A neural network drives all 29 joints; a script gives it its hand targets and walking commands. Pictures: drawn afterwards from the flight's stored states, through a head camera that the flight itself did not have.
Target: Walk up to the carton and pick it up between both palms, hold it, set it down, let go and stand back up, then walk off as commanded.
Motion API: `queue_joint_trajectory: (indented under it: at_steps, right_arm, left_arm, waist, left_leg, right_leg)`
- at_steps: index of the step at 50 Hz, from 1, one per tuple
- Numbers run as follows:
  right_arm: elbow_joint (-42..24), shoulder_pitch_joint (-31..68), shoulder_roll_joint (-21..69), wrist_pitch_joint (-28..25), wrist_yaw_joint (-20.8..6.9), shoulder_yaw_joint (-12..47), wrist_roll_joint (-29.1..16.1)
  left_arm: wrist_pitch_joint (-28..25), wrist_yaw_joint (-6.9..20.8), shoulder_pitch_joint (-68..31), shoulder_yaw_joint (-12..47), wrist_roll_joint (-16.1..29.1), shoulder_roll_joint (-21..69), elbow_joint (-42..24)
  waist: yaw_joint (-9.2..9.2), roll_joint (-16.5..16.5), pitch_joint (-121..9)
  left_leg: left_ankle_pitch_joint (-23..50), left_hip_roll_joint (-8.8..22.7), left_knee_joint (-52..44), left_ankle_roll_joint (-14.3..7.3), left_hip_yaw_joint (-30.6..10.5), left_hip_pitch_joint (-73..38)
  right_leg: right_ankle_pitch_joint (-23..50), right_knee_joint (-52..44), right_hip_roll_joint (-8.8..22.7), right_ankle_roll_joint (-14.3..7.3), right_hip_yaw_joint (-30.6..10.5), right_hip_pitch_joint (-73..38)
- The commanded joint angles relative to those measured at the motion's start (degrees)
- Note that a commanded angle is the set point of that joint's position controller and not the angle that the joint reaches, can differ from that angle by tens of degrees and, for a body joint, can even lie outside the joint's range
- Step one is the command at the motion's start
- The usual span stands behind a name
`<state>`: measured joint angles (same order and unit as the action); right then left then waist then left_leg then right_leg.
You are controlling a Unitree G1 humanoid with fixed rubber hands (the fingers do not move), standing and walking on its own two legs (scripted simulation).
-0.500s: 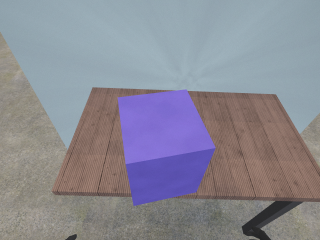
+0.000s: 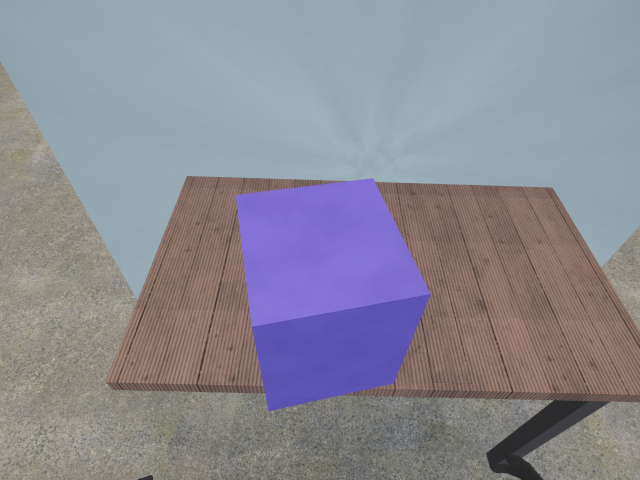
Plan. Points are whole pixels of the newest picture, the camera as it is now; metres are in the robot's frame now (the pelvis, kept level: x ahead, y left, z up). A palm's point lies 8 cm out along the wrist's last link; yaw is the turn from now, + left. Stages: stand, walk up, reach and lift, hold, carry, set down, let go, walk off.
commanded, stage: stand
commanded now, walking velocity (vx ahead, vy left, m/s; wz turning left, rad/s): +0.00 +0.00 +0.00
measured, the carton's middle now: (320, 295) +0.37 +0.02 -0.01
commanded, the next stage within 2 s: walk off in 1.44 s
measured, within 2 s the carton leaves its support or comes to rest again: neither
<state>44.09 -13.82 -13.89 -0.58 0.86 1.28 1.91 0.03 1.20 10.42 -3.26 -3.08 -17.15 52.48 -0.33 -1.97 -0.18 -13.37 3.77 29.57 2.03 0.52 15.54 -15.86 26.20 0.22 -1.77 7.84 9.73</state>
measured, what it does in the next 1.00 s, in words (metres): stands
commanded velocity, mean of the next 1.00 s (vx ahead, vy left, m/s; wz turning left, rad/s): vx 0.00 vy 0.00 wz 0.00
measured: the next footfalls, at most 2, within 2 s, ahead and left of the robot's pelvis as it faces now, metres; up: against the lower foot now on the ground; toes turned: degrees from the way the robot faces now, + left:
none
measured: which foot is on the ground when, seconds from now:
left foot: down 0.00-1.00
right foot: down 0.00-1.00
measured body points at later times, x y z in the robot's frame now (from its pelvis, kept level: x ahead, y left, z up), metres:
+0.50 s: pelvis -0.01 +0.00 +0.00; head -0.02 +0.02 +0.45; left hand +0.08 +0.28 -0.13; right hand +0.10 -0.25 -0.11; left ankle +0.03 +0.14 -0.74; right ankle -0.02 -0.10 -0.74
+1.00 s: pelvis -0.02 +0.00 +0.00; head -0.03 +0.01 +0.45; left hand +0.07 +0.29 -0.13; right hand +0.08 -0.25 -0.12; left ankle +0.03 +0.14 -0.74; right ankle -0.02 -0.10 -0.74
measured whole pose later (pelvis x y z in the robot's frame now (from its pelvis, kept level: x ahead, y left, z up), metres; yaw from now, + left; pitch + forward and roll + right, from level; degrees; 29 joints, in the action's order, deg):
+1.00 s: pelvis -0.02 +0.00 +0.00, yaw +0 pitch -2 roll -1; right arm 47.6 -13.8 -14.3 -0.3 0.6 1.3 1.9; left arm -0.2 1.3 10.4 -3.3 -3.1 -17.2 55.6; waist -0.3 0.3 -0.2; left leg -12.0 3.8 29.6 2.0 0.5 15.5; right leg -14.4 26.2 0.2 -1.8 7.8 9.7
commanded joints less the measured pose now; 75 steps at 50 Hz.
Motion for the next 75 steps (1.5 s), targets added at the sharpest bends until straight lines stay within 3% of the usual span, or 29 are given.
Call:
queue_joint_trajectory:
  at_steps: [1,2,6,8,9,14,16,17,21,25,28,31,34,40,42,43,46,47,51,53,55,57,58,62,65,69,71,73,75]
  right_arm:
    - [-0.74,2.51,-15.22,-1.35,0.29,-4.41,-0.69]
    - [-0.83,4.21,-14.60,-1.50,0.41,-3.96,-0.62]
    - [0.06,3.06,-15.29,-1.28,0.40,-4.50,-0.81]
    - [-0.07,2.98,-14.64,-1.67,0.21,-4.24,-0.45]
    - [-0.88,3.21,-14.74,-1.79,0.18,-3.81,-0.38]
    - [0.41,3.26,-16.26,-1.67,0.51,-4.22,-0.34]
    - [0.31,2.63,-15.87,-1.60,0.27,-4.23,-0.57]
    - [0.81,2.43,-15.24,-1.52,0.19,-3.79,-0.54]
    - [1.04,2.83,-16.65,-1.74,0.41,-4.46,-0.35]
    - [1.63,3.01,-14.33,-1.48,-0.09,-4.07,0.08]
    - [2.08,3.47,-15.33,-1.39,0.15,-4.04,0.13]
    - [2.45,2.99,-15.80,-2.06,0.32,-4.16,-0.12]
    - [2.91,3.13,-16.55,-1.57,0.58,-4.40,-0.33]
    - [3.35,2.47,-15.20,-1.45,0.03,-4.12,-0.46]
    - [2.81,3.53,-15.30,-1.38,0.01,-4.15,-0.58]
    - [3.48,2.98,-14.48,-1.42,0.28,-3.93,-0.73]
    - [3.48,2.63,-15.23,-1.24,0.23,-4.15,-0.48]
    - [3.66,3.81,-15.35,-1.09,0.29,-3.93,-0.53]
    - [3.86,3.15,-16.30,-1.52,0.15,-4.17,-0.05]
    - [3.26,3.77,-15.63,-1.49,0.08,-4.04,-0.31]
    - [4.30,3.45,-15.14,-1.50,0.01,-3.84,-0.59]
    - [4.13,4.80,-14.24,-1.31,-0.03,-3.62,-0.60]
    - [4.72,1.80,-15.90,-1.59,0.14,-4.02,-0.52]
    - [4.21,2.84,-14.58,-1.58,0.09,-3.59,-0.88]
    - [4.59,4.14,-16.06,-1.76,0.16,-3.95,-0.50]
    - [4.51,3.19,-16.94,-1.32,0.26,-4.30,-0.63]
    - [4.60,3.61,-16.53,-1.58,0.25,-4.00,-0.72]
    - [4.75,3.83,-15.63,-1.82,0.18,-3.28,-0.46]
    - [4.58,3.36,-16.53,-2.04,0.20,-3.74,-0.22]
  left_arm:
    - [-3.19,-0.27,-1.72,-1.92,2.19,-13.49,-0.36]
    - [-3.00,-0.32,-1.97,-1.73,2.23,-12.38,-0.47]
    - [-3.06,-0.56,-2.43,-2.05,1.68,-13.69,0.29]
    - [-2.99,-0.40,-0.97,-1.78,2.17,-12.78,0.53]
    - [-3.09,-0.38,-1.57,-1.53,2.33,-13.78,0.34]
    - [-3.23,-0.60,-2.48,-1.81,2.30,-12.00,0.65]
    - [-3.16,-0.62,-0.24,-1.94,2.69,-13.32,1.65]
    - [-3.37,-0.48,-2.01,-1.69,2.50,-13.18,1.91]
    - [-3.00,-0.49,-2.82,-1.64,2.48,-12.85,1.68]
    - [-2.95,-0.69,-3.77,-1.81,2.01,-12.78,1.91]
    - [-2.87,-0.71,-1.72,-1.68,2.22,-13.24,2.75]
    - [-3.25,-0.97,-3.45,-1.68,2.60,-11.91,1.82]
    - [-3.43,-0.36,-3.62,-1.51,2.48,-11.64,2.02]
    - [-3.22,-0.45,-1.82,-1.77,2.58,-13.20,2.98]
    - [-3.01,-0.25,-2.48,-1.52,2.30,-13.14,2.40]
    - [-3.18,-0.62,-3.05,-1.85,2.01,-14.03,3.25]
    - [-3.28,-0.46,-3.01,-2.39,2.05,-14.52,3.24]
    - [-3.36,-0.59,-4.81,-2.01,2.02,-15.02,2.76]
    - [-3.30,-0.60,-3.63,-1.14,2.68,-12.80,3.08]
    - [-3.10,-0.65,-2.61,-2.08,2.54,-14.52,3.45]
    - [-2.73,-0.39,-4.91,-1.53,2.44,-12.74,3.19]
    - [-3.05,-0.97,-3.41,-1.98,2.20,-14.21,4.08]
    - [-3.30,-0.69,-2.90,-1.71,2.61,-13.55,4.73]
    - [-3.34,-0.88,-1.78,-1.34,2.56,-12.51,4.21]
    - [-2.92,-0.16,-4.64,-1.51,2.48,-13.16,3.27]
    - [-2.91,-0.61,-4.39,-1.40,2.33,-13.60,4.29]
    - [-2.80,-0.41,-4.22,-1.57,2.41,-14.25,4.16]
    - [-3.00,-0.50,-2.74,-1.78,2.55,-13.65,4.75]
    - [-3.29,-0.49,-2.40,-1.81,2.71,-12.70,4.67]
  waist:
    - [-0.21,10.83,-6.57]
    - [-0.29,8.36,-6.07]
    - [0.39,12.52,-5.37]
    - [0.36,7.65,-6.91]
    - [-0.20,10.96,-5.85]
    - [-0.38,8.82,-6.30]
    - [-0.43,12.24,-5.80]
    - [-0.12,8.31,-4.74]
    - [0.63,11.95,-4.89]
    - [0.16,7.73,-2.91]
    - [-0.03,11.69,-4.02]
    - [0.12,9.47,-5.10]
    - [-0.22,11.56,-5.65]
    - [0.02,8.59,-3.09]
    - [-0.29,12.13,-3.48]
    - [0.22,7.00,-3.82]
    - [0.12,11.49,-3.03]
    - [0.93,9.19,-3.63]
    - [0.07,11.46,-2.48]
    - [-0.10,8.26,-3.52]
    - [1.00,10.88,-1.31]
    - [0.79,8.11,-0.68]
    - [0.83,10.44,-1.64]
    - [1.12,9.64,-2.31]
    - [0.71,11.88,-3.22]
    - [0.72,9.30,1.79]
    - [0.76,11.99,-1.31]
    - [-0.10,8.88,-2.28]
    - [-0.13,11.41,-2.82]
  left_leg:
    - [15.65,4.18,-2.86,-3.81,-2.45,-3.95]
    - [13.41,4.25,-3.13,-4.21,-3.69,-4.76]
    - [11.45,4.24,-4.66,-3.88,-2.96,-4.69]
    - [10.54,3.91,-4.01,-3.95,-3.26,-4.74]
    - [12.21,3.82,-3.76,-3.96,-3.59,-4.68]
    - [11.72,4.15,-5.18,-3.91,-3.79,-5.30]
    - [13.12,4.21,-3.93,-4.30,-3.71,-4.85]
    - [13.16,4.15,-4.92,-4.22,-3.69,-4.48]
    - [7.93,4.32,-5.94,-4.31,-4.34,-5.14]
    - [6.43,3.56,-5.87,-3.76,-2.88,-3.76]
    - [7.33,4.16,-6.15,-4.25,-3.73,-3.95]
    - [10.25,4.57,-6.24,-4.56,-4.77,-3.55]
    - [13.04,4.50,-5.42,-4.40,-3.53,-5.07]
    - [11.22,3.99,-6.16,-4.01,-3.09,-2.85]
    - [8.65,3.71,-6.26,-3.22,-3.11,-4.25]
    - [7.28,3.81,-7.41,-3.53,-4.13,-4.60]
    - [7.00,3.26,-6.10,-3.71,-2.09,-4.78]
    - [6.06,3.64,-6.45,-3.99,-3.06,-5.66]
    - [7.57,3.93,-6.96,-3.98,-3.90,-4.09]
    - [7.80,3.92,-7.52,-3.48,-4.12,-3.63]
    - [6.31,3.89,-8.09,-3.29,-4.65,-2.29]
    - [7.02,3.88,-8.26,-3.31,-4.41,-3.39]
    - [7.06,3.74,-7.34,-3.60,-4.11,-3.64]
    - [7.39,4.04,-7.24,-3.64,-4.01,-4.07]
    - [6.09,4.12,-7.77,-3.31,-3.86,-3.28]
    - [3.71,3.81,-8.03,-3.61,-3.87,-2.29]
    - [5.09,4.11,-8.71,-3.73,-4.52,-2.38]
    - [5.88,4.74,-8.56,-4.26,-5.68,-2.33]
    - [6.79,4.03,-8.40,-3.74,-4.92,-2.28]
  right_leg:
    - [16.28,-5.66,8.33,-0.03,-8.45,-5.07]
    - [14.62,-6.49,7.94,0.03,-8.95,-3.86]
    - [9.95,-7.00,8.13,-0.54,-9.02,-3.12]
    - [11.98,-7.36,7.99,-0.32,-8.41,-4.74]
    - [11.27,-7.77,8.79,-0.76,-9.47,-4.13]
    - [11.37,-6.56,8.08,-0.24,-8.80,-4.14]
    - [14.03,-6.48,8.28,-0.53,-9.16,-4.47]
    - [12.60,-6.74,8.49,-0.31,-9.02,-3.47]
    - [6.93,-8.47,8.94,-0.54,-10.20,-2.48]
    - [1.23,-10.51,9.38,-0.59,-9.63,-1.47]
    - [4.98,-9.58,9.42,-1.04,-10.24,-3.43]
    - [8.89,-8.06,8.53,-0.82,-9.82,-4.45]
    - [11.31,-7.48,9.03,-0.19,-9.65,-4.87]
    - [11.31,-7.40,8.26,-0.21,-7.55,-4.82]
    - [8.05,-7.93,8.44,-0.63,-8.52,-2.84]
    - [5.24,-8.17,7.88,-0.37,-8.12,-2.57]
    - [4.37,-9.61,9.48,-1.10,-9.83,-1.37]
    - [3.40,-9.99,9.05,-0.89,-9.90,-0.81]
    - [4.45,-9.19,8.88,-0.61,-9.48,-2.22]
    - [5.97,-9.05,8.54,-0.69,-8.89,-3.03]
    - [6.41,-9.20,8.48,-0.47,-9.20,-2.33]
    - [5.33,-9.95,8.29,-0.31,-7.77,-0.77]
    - [5.01,-9.32,8.70,-0.48,-9.14,-2.17]
    - [7.11,-9.37,8.56,-0.61,-8.94,-1.80]
    - [6.21,-9.22,8.52,-0.56,-9.70,-2.58]
    - [-0.85,-10.31,9.15,-0.67,-9.76,0.44]
    - [3.25,-10.01,8.51,-0.51,-9.06,-1.92]
    - [6.29,-8.42,8.84,-0.33,-9.50,-3.59]
    - [7.79,-7.88,8.82,-0.57,-9.28,-4.71]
